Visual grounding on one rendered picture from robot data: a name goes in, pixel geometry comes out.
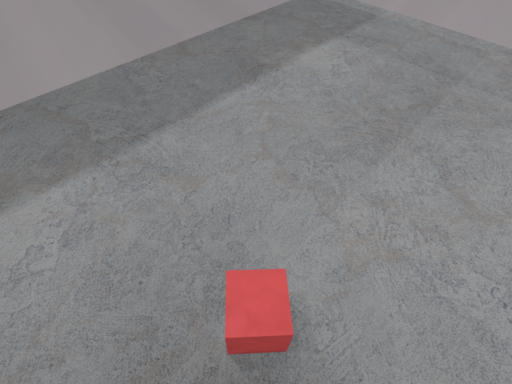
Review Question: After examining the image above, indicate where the carton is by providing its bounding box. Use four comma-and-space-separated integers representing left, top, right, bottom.
225, 269, 294, 354

